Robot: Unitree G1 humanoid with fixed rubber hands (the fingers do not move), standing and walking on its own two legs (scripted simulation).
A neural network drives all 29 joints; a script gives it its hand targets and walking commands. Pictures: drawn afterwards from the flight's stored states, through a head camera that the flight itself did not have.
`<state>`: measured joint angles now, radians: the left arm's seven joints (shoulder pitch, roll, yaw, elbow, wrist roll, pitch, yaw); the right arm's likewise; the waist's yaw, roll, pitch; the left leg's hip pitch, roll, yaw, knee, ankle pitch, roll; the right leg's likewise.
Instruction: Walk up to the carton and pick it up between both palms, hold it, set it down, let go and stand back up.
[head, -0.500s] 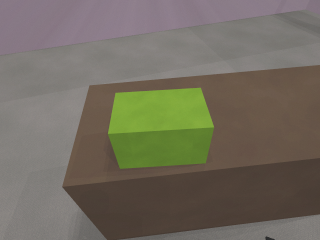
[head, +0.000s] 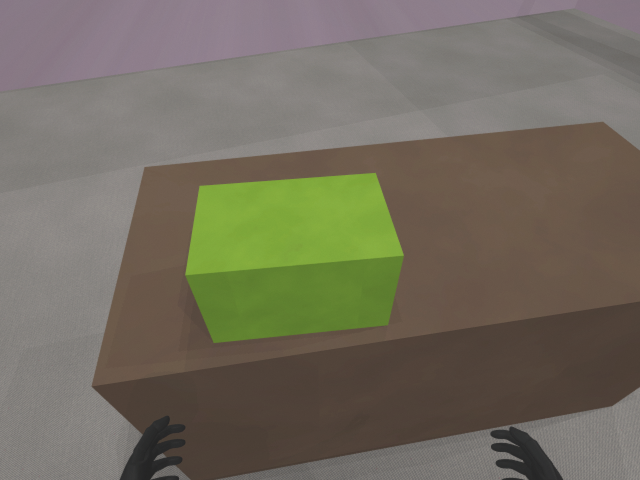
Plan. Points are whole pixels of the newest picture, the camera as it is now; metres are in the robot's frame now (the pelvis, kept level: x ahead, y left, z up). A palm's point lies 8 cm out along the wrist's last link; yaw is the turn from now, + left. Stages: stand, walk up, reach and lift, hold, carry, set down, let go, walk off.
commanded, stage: reach and lift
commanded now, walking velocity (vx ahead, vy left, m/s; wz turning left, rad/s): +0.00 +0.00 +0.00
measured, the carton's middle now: (295, 257) +0.49 +0.05 -0.02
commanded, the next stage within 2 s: none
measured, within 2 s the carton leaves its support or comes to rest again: neither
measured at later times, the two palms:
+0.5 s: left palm (110, 469) +0.19 +0.27 -0.03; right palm (524, 458) +0.18 -0.22 -0.05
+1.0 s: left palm (123, 404) +0.25 +0.26 +0.00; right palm (519, 392) +0.24 -0.23 -0.02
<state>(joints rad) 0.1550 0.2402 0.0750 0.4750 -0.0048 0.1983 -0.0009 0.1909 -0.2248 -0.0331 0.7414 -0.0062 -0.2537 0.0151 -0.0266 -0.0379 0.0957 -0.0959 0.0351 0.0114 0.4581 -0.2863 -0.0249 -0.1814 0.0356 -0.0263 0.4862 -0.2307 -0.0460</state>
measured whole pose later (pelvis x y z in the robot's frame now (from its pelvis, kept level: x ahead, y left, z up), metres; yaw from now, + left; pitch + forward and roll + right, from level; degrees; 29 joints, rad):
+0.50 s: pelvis +0.01 +0.03 +0.01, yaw +0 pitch -4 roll -1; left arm 0.21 0.22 -0.02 0.48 -0.13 -0.07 0.07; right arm 0.19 -0.25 -0.10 0.67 0.10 -0.27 0.09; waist 0.01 0.03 0.02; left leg -0.07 0.01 0.03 0.42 -0.28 0.00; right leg -0.14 0.01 0.00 0.40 -0.19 -0.01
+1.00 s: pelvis +0.01 +0.03 +0.00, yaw +0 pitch -1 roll +0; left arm -0.02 0.25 -0.06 0.68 -0.26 -0.36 0.05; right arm -0.03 -0.34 0.03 0.79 0.36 -0.43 0.09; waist 0.01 0.04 0.01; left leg -0.16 0.02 0.02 0.49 -0.31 -0.01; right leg -0.23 0.02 -0.02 0.48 -0.23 -0.02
